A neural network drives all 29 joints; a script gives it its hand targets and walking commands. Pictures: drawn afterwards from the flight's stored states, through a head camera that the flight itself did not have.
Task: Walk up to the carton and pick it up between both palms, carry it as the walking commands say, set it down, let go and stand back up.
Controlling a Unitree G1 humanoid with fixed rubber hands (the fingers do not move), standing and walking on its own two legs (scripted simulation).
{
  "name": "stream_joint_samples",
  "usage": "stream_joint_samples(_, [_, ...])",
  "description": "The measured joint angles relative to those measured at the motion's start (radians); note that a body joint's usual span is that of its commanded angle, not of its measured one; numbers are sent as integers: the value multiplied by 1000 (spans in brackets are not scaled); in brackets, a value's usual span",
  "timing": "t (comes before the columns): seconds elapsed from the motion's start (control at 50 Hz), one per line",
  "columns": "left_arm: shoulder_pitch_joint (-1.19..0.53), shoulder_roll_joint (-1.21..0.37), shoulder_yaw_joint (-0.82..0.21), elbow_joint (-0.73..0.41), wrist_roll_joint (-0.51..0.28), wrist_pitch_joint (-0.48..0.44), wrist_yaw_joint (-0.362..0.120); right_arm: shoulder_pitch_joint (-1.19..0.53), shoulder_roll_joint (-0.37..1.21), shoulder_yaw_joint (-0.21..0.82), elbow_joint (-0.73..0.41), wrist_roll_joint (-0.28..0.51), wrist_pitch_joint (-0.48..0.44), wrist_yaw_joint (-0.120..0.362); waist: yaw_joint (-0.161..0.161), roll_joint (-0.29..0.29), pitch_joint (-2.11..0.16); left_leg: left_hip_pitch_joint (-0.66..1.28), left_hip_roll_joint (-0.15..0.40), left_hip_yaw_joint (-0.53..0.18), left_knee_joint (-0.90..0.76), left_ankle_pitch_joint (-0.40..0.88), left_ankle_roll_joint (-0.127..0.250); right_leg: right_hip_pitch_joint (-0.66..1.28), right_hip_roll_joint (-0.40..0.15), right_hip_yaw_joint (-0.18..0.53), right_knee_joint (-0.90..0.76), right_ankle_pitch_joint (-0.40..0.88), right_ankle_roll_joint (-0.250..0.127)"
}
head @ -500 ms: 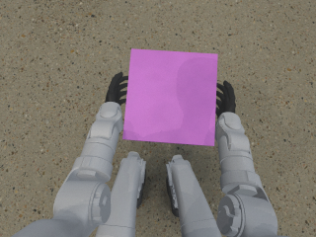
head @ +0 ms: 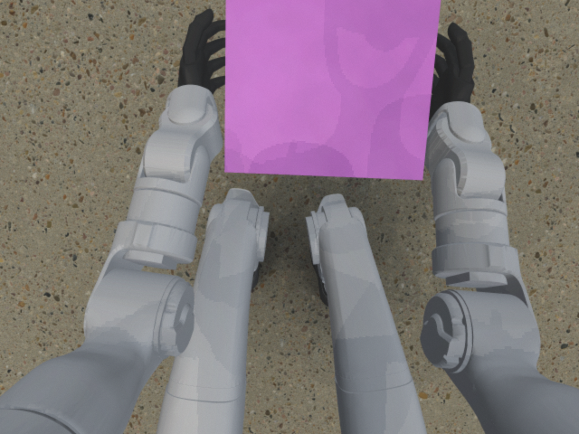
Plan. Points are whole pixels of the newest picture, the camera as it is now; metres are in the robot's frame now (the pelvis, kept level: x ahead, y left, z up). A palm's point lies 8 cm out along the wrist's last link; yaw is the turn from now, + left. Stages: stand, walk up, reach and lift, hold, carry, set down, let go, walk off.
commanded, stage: set down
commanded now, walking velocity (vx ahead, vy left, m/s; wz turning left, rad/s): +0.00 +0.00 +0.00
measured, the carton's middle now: (320, 92) +0.47 -0.04 -0.19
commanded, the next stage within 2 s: none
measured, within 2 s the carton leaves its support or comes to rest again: rests again in 2.00 s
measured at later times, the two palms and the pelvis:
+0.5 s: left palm (215, 65) +0.51 +0.10 -0.21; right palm (424, 86) +0.49 -0.19 -0.22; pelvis -0.01 -0.01 -0.07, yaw +0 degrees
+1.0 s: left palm (224, 55) +0.55 +0.10 -0.28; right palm (408, 70) +0.53 -0.19 -0.29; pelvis +0.01 -0.01 -0.12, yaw +0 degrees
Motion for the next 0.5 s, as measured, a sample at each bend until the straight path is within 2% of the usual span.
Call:
stream_joint_samples(0.12, [-141,14,55,129,26,-28,-15,-136,-36,-24,129,-18,-28,7,11,8,-2,-46,1,-5,12,24,-9,-51,5,-5,13,28,2])
stream_joint_samples(0.26, [-297,44,131,238,78,-54,-50,-291,-53,-69,257,-86,-78,16,15,16,-4,-150,-1,1,78,33,-19,-161,7,-12,89,35,1])
stream_joint_samples(0.34, [-319,49,126,228,90,-38,-54,-300,-57,-71,238,-90,-68,16,19,22,-1,-216,-2,2,126,26,-25,-227,9,-19,137,27,-1])
stream_joint_samples(0.5, [-269,52,68,163,37,5,-35,-232,-64,-29,144,-24,-11,-5,13,11,2,-294,-8,13,197,-1,-29,-305,6,-23,216,-5,-6])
